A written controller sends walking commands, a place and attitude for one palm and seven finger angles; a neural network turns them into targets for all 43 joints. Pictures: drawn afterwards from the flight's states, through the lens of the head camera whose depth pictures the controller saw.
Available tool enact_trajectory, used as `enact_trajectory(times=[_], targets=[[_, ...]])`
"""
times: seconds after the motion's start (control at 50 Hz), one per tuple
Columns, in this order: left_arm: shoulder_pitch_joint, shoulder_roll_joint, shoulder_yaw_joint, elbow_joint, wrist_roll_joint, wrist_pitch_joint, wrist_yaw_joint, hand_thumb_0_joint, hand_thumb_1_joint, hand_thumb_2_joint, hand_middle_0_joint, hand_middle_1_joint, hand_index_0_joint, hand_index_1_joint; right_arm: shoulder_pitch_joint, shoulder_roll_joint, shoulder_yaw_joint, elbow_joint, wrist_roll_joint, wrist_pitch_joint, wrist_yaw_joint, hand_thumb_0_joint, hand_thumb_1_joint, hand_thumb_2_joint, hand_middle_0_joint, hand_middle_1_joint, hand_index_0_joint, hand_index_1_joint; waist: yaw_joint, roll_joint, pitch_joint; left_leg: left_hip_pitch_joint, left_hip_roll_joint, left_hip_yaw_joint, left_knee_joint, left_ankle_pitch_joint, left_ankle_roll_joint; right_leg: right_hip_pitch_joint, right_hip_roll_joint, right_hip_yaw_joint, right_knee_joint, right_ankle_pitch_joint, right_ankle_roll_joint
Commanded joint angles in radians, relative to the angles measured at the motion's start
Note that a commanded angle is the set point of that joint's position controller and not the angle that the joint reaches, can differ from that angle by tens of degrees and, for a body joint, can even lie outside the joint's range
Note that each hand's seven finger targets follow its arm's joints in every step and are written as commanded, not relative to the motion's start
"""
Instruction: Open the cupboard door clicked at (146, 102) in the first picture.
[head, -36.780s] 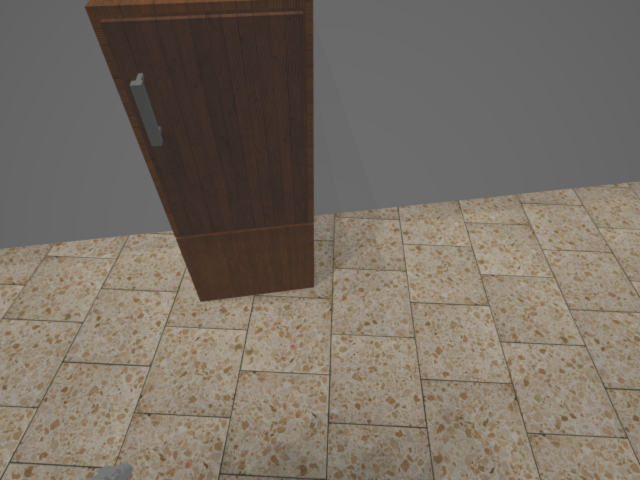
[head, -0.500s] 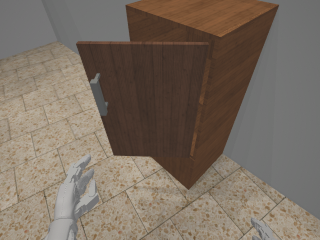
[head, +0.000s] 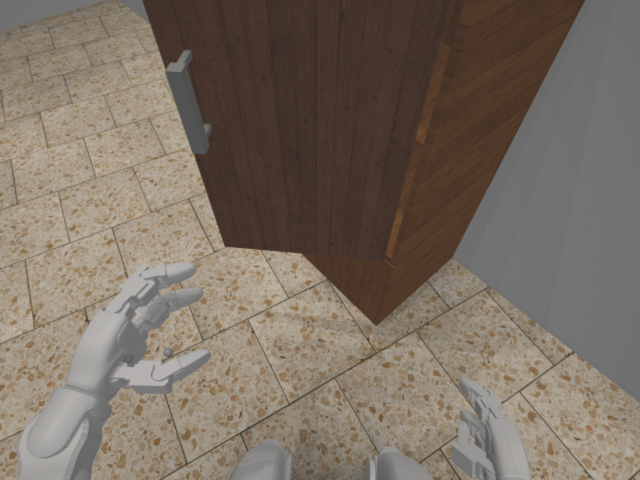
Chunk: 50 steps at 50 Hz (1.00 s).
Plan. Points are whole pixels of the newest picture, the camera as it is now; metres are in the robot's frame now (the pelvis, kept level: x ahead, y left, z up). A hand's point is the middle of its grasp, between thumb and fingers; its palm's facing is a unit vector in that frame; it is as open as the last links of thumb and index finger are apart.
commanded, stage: raise the hand with hooked fingers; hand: left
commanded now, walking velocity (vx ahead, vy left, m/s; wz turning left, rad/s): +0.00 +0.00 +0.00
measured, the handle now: (193, 104) +0.61 +0.24 +0.11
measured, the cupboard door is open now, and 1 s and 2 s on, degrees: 43 43 43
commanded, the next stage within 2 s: move the hooked fingers beside the handle in 1.36 s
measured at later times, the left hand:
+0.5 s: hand (84, 292) +0.28 +0.27 +0.11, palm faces +0.02 -1.00 -0.05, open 13.3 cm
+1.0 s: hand (56, 245) +0.32 +0.31 +0.13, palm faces -0.03 -1.00 -0.02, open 14.0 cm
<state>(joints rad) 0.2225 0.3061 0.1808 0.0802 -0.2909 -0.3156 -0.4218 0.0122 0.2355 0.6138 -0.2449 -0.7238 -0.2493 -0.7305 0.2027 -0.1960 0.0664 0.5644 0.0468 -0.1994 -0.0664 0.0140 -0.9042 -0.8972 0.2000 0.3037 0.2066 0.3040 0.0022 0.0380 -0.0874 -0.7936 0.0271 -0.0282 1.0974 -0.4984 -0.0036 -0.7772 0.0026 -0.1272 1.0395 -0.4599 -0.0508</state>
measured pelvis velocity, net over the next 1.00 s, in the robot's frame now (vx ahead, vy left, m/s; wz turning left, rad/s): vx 0.03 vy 0.03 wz -0.02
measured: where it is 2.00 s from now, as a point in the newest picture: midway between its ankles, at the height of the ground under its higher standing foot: outside the picture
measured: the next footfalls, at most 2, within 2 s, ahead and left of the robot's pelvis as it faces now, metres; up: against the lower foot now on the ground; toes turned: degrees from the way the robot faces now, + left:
none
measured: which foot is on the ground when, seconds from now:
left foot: down 0.00-1.00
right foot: down 0.00-1.00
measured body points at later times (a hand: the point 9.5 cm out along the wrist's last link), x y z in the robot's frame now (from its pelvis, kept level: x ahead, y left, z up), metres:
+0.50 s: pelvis +0.02 +0.03 +0.03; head +0.05 +0.04 +0.48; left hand +0.28 +0.32 +0.12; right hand +0.19 -0.22 -0.03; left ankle +0.03 +0.12 -0.66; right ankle +0.04 -0.09 -0.66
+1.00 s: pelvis +0.03 +0.03 +0.05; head +0.06 +0.04 +0.50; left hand +0.32 +0.36 +0.14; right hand +0.17 -0.22 -0.03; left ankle +0.03 +0.12 -0.66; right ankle +0.04 -0.09 -0.66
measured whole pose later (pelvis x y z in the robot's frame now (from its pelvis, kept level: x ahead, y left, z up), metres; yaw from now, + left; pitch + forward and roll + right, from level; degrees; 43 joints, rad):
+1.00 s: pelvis +0.03 +0.03 +0.05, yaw -1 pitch +7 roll -2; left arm -0.09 0.46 0.43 0.43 -0.35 -0.16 -0.54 -0.01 -0.50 0.30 -0.30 -1.20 -0.30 -1.20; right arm 0.30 -0.28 0.05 0.58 0.05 -0.20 -0.09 0.01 -0.90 -0.90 0.20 0.30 0.21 0.30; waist 0.00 0.02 -0.07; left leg -0.51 0.00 0.02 0.79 -0.41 0.05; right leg -0.49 -0.01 -0.07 0.73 -0.35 0.00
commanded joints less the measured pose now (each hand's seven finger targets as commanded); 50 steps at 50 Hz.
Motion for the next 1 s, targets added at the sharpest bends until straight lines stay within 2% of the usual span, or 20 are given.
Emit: enact_trajectory(times=[0.0,0.04,0.08,0.16,0.2,0.24,0.3,0.32,0.4,0.46,0.5,0.56,0.62,0.66,0.7,0.78,0.82,0.84,0.9,0.98], targets=[[0.088,0.202,0.288,-0.182,-0.109,0.069,0.069,0.0,0.013,0.52,-0.263,-0.87,-0.263,-0.87,-0.068,-0.152,-0.092,-0.212,0.002,-0.055,-0.022,0.0,-0.9,-0.9,0.2,0.3,0.2,0.3,0.078,-0.069,-0.299,0.094,-0.042,0.005,-0.223,0.258,0.025,0.387,-0.026,0.169,-0.277,0.127,0.044],[0.102,0.17,0.295,-0.239,-0.107,0.019,0.128,0.0,-0.033,0.5,-0.267,-0.9,-0.267,-0.9,-0.043,-0.135,-0.095,-0.196,-0.004,-0.062,-0.013,0.0,-0.9,-0.9,0.2,0.3,0.2,0.3,0.075,-0.043,-0.274,0.123,-0.035,0.007,-0.252,0.309,0.019,0.377,-0.018,0.136,-0.259,0.233,0.04],[0.064,0.135,0.246,-0.247,-0.072,-0.045,0.163,0.0,-0.08,0.48,-0.27,-0.93,-0.27,-0.93,-0.024,-0.141,-0.101,-0.173,-0.01,-0.073,-0.003,0.0,-0.9,-0.9,0.2,0.3,0.2,0.3,0.04,-0.033,-0.204,0.137,-0.03,0.008,-0.274,0.295,0.02,0.3,-0.004,0.108,-0.254,0.219,0.041],[-0.025,0.11,0.13,-0.162,-0.016,-0.115,0.112,0.0,-0.173,0.44,-0.277,-0.99,-0.277,-0.99,0.025,-0.185,-0.104,-0.143,-0.011,-0.094,0.002,0.0,-0.9,-0.9,0.2,0.3,0.2,0.3,-0.032,0.001,-0.126,0.154,-0.028,0.008,-0.276,0.21,0.028,0.189,0.002,0.096,-0.264,0.119,0.04],[-0.08,0.115,0.104,-0.125,-0.03,-0.105,0.058,0.0,-0.22,0.42,-0.28,-1.02,-0.28,-1.02,0.035,-0.204,-0.103,-0.143,-0.003,-0.104,-0.008,0.0,-0.9,-0.9,0.2,0.3,0.2,0.3,-0.05,-0.022,-0.099,0.155,-0.029,0.002,-0.282,0.166,0.031,0.177,0.003,0.109,-0.293,0.059,0.038],[-0.121,0.182,0.153,-0.119,-0.045,-0.091,0.016,0.0,-0.267,0.4,-0.283,-1.05,-0.283,-1.05,0.043,-0.218,-0.107,-0.142,0.005,-0.112,-0.021,0.0,-0.9,-0.9,0.2,0.3,0.2,0.3,-0.036,-0.018,-0.155,0.187,-0.029,-0.001,-0.3,0.16,0.033,0.217,-0.001,0.117,-0.311,0.046,0.038],[-0.193,0.287,0.257,-0.163,-0.07,-0.074,0.008,0.0,-0.337,0.37,-0.288,-1.095,-0.288,-1.095,0.04,-0.224,-0.1,-0.139,0.001,-0.117,-0.033,0.0,-0.9,-0.9,0.2,0.3,0.2,0.3,-0.002,0.048,-0.226,0.252,-0.028,-0.013,-0.324,0.233,0.03,0.284,0.007,0.098,-0.29,0.133,0.026],[-0.194,0.289,0.277,-0.167,-0.077,-0.072,0.013,0.0,-0.36,0.36,-0.29,-1.11,-0.29,-1.11,0.038,-0.214,-0.097,-0.142,0.001,-0.115,-0.033,0.0,-0.9,-0.9,0.2,0.3,0.2,0.3,0.008,0.046,-0.244,0.27,-0.026,-0.012,-0.337,0.255,0.027,0.305,0.007,0.089,-0.288,0.158,0.026],[-0.203,0.282,0.301,-0.144,-0.092,-0.066,0.043,0.0,-0.453,0.32,-0.297,-1.17,-0.297,-1.17,0.037,-0.206,-0.086,-0.138,-0.006,-0.114,-0.025,0.0,-0.9,-0.9,0.2,0.3,0.2,0.3,0.021,0.089,-0.21,0.318,-0.023,-0.021,-0.359,0.35,0.014,0.318,0.019,0.063,-0.28,0.259,0.016],[-0.196,0.227,0.245,-0.045,-0.077,-0.019,0.024,0.0,-0.5,0.3,-0.3,-1.2,-0.3,-1.2,0.038,-0.211,-0.085,-0.135,0.001,-0.1,-0.019,0.0,-0.9,-0.9,0.2,0.3,0.2,0.3,0.001,0.064,-0.142,0.318,-0.018,-0.017,-0.374,0.359,0.01,0.288,0.018,0.051,-0.296,0.28,0.022],[-0.234,0.23,0.221,0.011,-0.064,0.032,-0.007,0.0,-0.5,0.3,-0.3,-1.2,-0.3,-1.2,0.044,-0.222,-0.081,-0.142,0.005,-0.091,-0.018,0.0,-0.9,-0.9,0.2,0.3,0.2,0.3,-0.007,0.067,-0.116,0.32,-0.017,-0.02,-0.382,0.353,0.01,0.283,0.022,0.052,-0.304,0.28,0.019],[-0.309,0.26,0.228,0.017,-0.058,0.081,-0.041,0.0,-0.5,0.3,-0.3,-1.2,-0.3,-1.2,0.046,-0.227,-0.082,-0.15,0.008,-0.083,-0.025,0.0,-0.9,-0.9,0.2,0.3,0.2,0.3,-0.011,0.03,-0.151,0.341,-0.015,-0.022,-0.395,0.363,0.012,0.302,0.019,0.051,-0.323,0.295,0.025],[-0.416,0.333,0.29,-0.02,-0.07,0.075,-0.05,0.0,-0.5,0.3,-0.3,-1.2,-0.3,-1.2,0.036,-0.226,-0.075,-0.153,0.002,-0.078,-0.029,0.0,-0.9,-0.9,0.2,0.3,0.2,0.3,-0.001,0.052,-0.189,0.382,-0.018,-0.028,-0.404,0.387,0.007,0.325,0.024,0.054,-0.328,0.305,0.018],[-0.45,0.356,0.327,-0.027,-0.08,0.048,-0.044,0.0,-0.5,0.3,-0.3,-1.2,-0.3,-1.2,0.037,-0.22,-0.073,-0.147,-0.002,-0.078,-0.033,0.0,-0.9,-0.9,0.2,0.3,0.2,0.3,0.003,0.038,-0.219,0.406,-0.018,-0.033,-0.408,0.402,0.004,0.339,0.026,0.054,-0.331,0.31,0.018],[-0.48,0.389,0.355,-0.001,-0.081,0.031,-0.04,0.0,-0.5,0.3,-0.3,-1.2,-0.3,-1.2,0.036,-0.222,-0.067,-0.137,-0.006,-0.076,-0.035,0.0,-0.9,-0.9,0.2,0.3,0.2,0.3,0.008,0.044,-0.204,0.407,-0.017,-0.036,-0.414,0.403,0.0,0.341,0.029,0.055,-0.333,0.304,0.013],[-0.512,0.359,0.318,0.083,-0.075,0.045,-0.072,0.0,-0.5,0.3,-0.3,-1.2,-0.3,-1.2,0.036,-0.223,-0.067,-0.121,0.002,-0.071,-0.04,0.0,-0.9,-0.9,0.2,0.3,0.2,0.3,-0.004,0.103,-0.185,0.427,-0.015,-0.034,-0.431,0.397,-0.002,0.326,0.021,0.056,-0.351,0.29,0.014],[-0.538,0.377,0.314,0.104,-0.071,0.067,-0.097,0.0,-0.5,0.3,-0.3,-1.2,-0.3,-1.2,0.042,-0.227,-0.069,-0.119,0.004,-0.068,-0.04,0.0,-0.9,-0.9,0.2,0.3,0.2,0.3,-0.005,0.115,-0.206,0.448,-0.015,-0.032,-0.434,0.419,0.002,0.341,0.019,0.06,-0.363,0.309,0.013],[-0.54,0.392,0.325,0.117,-0.07,0.08,-0.105,0.0,-0.5,0.3,-0.3,-1.2,-0.3,-1.2,0.045,-0.229,-0.07,-0.119,0.004,-0.067,-0.042,0.0,-0.9,-0.9,0.2,0.3,0.2,0.3,-0.002,0.112,-0.216,0.452,-0.016,-0.032,-0.435,0.437,0.002,0.35,0.018,0.06,-0.365,0.323,0.014],[-0.464,0.361,0.315,0.199,-0.083,0.11,-0.13,0.0,-0.5,0.3,-0.3,-1.2,-0.3,-1.2,0.047,-0.235,-0.071,-0.129,0.005,-0.064,-0.036,0.0,-0.9,-0.9,0.2,0.3,0.2,0.3,0.007,0.01,-0.167,0.402,-0.018,-0.031,-0.441,0.422,0.009,0.362,0.021,0.055,-0.376,0.327,0.014],[-0.484,0.379,0.341,0.162,-0.095,0.089,-0.12,0.0,-0.5,0.3,-0.3,-1.2,-0.3,-1.2,0.044,-0.237,-0.078,-0.138,0.003,-0.061,-0.028,0.0,-0.9,-0.9,0.2,0.3,0.2,0.3,0.012,0.018,-0.179,0.398,-0.022,-0.023,-0.444,0.406,0.01,0.356,0.02,0.057,-0.376,0.32,0.016]])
